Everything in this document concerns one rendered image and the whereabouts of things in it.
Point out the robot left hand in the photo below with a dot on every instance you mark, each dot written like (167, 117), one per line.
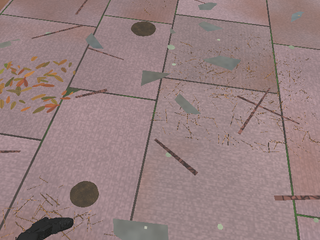
(46, 227)

